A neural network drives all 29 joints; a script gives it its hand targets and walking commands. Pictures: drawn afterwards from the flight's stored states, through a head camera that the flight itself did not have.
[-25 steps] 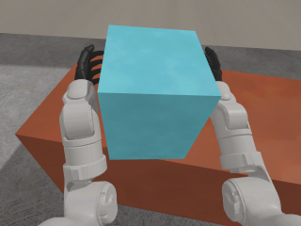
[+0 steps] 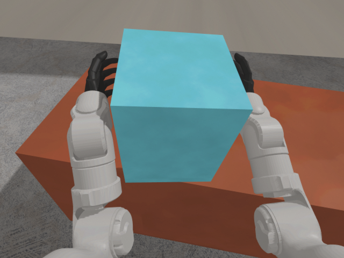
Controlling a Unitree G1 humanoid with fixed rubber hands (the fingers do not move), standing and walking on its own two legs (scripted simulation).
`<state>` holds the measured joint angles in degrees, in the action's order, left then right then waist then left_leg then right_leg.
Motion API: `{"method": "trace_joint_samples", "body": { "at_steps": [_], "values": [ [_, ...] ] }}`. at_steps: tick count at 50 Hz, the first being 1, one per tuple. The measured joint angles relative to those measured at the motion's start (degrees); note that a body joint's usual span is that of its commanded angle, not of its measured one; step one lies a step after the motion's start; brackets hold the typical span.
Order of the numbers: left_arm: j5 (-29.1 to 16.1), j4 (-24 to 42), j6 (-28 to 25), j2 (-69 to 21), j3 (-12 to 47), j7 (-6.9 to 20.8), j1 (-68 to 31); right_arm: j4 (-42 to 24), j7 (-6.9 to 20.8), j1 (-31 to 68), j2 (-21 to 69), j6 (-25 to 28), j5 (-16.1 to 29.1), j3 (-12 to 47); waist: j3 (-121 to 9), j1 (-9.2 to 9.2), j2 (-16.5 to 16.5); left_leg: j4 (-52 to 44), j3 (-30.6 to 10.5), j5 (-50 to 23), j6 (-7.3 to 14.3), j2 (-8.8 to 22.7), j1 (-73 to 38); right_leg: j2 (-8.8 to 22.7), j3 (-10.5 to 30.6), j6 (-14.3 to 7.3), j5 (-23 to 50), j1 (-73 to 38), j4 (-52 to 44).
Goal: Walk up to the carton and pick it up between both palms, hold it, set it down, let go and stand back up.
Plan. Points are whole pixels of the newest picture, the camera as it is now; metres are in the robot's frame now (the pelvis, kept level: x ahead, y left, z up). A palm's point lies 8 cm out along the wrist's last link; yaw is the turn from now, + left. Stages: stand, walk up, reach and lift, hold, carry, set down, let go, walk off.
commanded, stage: hold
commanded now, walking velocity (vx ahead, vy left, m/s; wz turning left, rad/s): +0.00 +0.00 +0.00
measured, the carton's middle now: (171, 112) +0.36 +0.00 +0.17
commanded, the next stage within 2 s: none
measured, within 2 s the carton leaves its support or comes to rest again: neither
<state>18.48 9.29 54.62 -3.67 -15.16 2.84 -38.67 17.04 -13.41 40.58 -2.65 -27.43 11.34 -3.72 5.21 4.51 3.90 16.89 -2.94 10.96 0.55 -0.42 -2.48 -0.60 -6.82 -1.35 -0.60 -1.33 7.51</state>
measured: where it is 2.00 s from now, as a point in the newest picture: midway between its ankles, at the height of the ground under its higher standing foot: outside the picture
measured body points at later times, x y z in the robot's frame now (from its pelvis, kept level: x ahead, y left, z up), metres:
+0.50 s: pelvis +0.01 +0.00 +0.00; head -0.02 +0.03 +0.45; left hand +0.37 +0.15 +0.23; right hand +0.38 -0.15 +0.22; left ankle -0.01 +0.11 -0.75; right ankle +0.05 -0.11 -0.75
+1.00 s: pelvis +0.00 +0.00 +0.00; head +0.00 +0.03 +0.45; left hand +0.37 +0.15 +0.22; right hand +0.38 -0.15 +0.20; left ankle -0.01 +0.11 -0.75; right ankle +0.05 -0.11 -0.75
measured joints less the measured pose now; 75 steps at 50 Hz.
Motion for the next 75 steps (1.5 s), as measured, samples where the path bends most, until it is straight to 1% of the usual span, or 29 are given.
{"method": "trace_joint_samples", "body": {
  "at_steps": [11,17,23,25,30,34,41,52,59,62,67,75],
  "values": [
    [-0.3,0.6,-0.3,0.1,0.1,-0.2,0.4,-0.3,0.1,-0.2,0.4,0.3,-0.3,-0.2,-0.5,0.05,-0.2,0.0,-0.2,-0.2,0.0,-0.2,1.2,0.2,-0.2,0.1,0.2,1.0,-0.3],
    [-0.6,3.1,-0.3,-0.3,0.6,-0.1,1.8,-3.3,-0.5,-1.7,0.1,0.1,0.1,0.7,-0.7,0.56,-0.6,0.0,-0.3,0.1,0.1,-0.1,0.8,0.1,-0.3,0.2,0.4,0.2,-1.1],
    [0.5,1.2,0.0,-0.8,0.2,0.0,0.9,-1.0,0.2,-1.0,0.0,0.0,-0.1,0.2,-0.5,0.32,-0.5,-0.2,0.1,0.3,0.1,-0.1,-0.3,0.0,0.1,0.2,-0.2,-0.4,-0.3],
    [0.4,1.5,0.0,-0.6,0.4,0.0,1.0,-1.2,0.2,-1.2,0.0,0.2,-0.2,0.3,-0.2,0.35,-0.4,0.0,0.0,0.4,0.1,0.0,-0.4,0.0,0.0,0.1,-0.3,-0.6,-0.3],
    [0.2,2.6,0.0,-0.6,0.6,0.1,1.8,-2.2,-0.3,-1.7,-0.3,0.1,0.5,1.0,0.4,0.19,-0.3,-0.2,0.1,0.4,0.1,0.1,-0.7,-0.1,0.1,0.2,0.0,-1.0,-0.9],
    [1.0,3.2,0.7,-0.7,0.8,0.6,1.8,-2.0,-1.0,-2.0,-0.9,0.5,2.0,1.9,2.1,-0.22,-0.1,-0.3,0.2,0.3,0.1,0.1,-1.6,-0.2,0.2,0.1,0.2,-1.9,-1.1],
    [0.3,5.2,0.3,0.0,1.6,0.5,3.0,-3.7,-1.5,-3.0,-0.7,1.5,2.3,2.4,2.8,0.0,0.1,0.3,0.1,0.2,0.0,0.1,-0.2,-0.2,0.1,0.0,0.6,-0.8,-0.9],
    [0.2,2.9,-0.3,0.1,1.5,-0.1,0.6,-2.2,-0.5,-1.8,-0.4,2.2,0.7,0.9,3.2,-0.32,0.3,0.3,0.4,-0.1,-0.2,0.2,0.4,-0.2,0.4,-0.2,0.5,0.3,-0.1],
    [-1.2,4.5,-0.7,-0.5,0.8,-0.7,1.7,-4.5,-0.3,-2.3,0.4,1.0,-0.4,0.4,0.5,0.12,-0.1,-0.2,0.2,-0.2,-0.3,0.4,1.2,-0.4,0.1,-0.3,0.5,1.0,-0.8],
    [-1.0,4.7,-0.1,-0.4,0.7,-0.5,1.6,-4.6,-0.6,-1.8,0.1,0.2,0.1,0.7,-0.2,0.21,-0.3,-0.5,0.1,-0.1,-0.3,0.4,0.6,-0.5,0.0,-0.3,0.5,0.2,-1.3],
    [-0.3,3.1,0.7,-0.3,0.1,0.3,0.9,-3.0,-1.0,-0.9,-0.2,-0.8,1.0,0.8,-0.4,0.02,-0.6,-0.7,-0.1,0.0,-0.2,0.3,-0.6,-0.4,-0.1,-0.2,0.2,-0.9,-1.1],
    [-0.4,1.8,0.2,-0.1,-0.2,1.0,1.8,-2.1,-1.3,-1.6,0.2,-0.8,0.7,1.0,-0.5,-0.02,-0.6,-0.2,-0.3,0.0,-0.1,0.0,-0.5,-0.1,-0.4,0.0,0.1,-0.8,-0.6]
  ]
}}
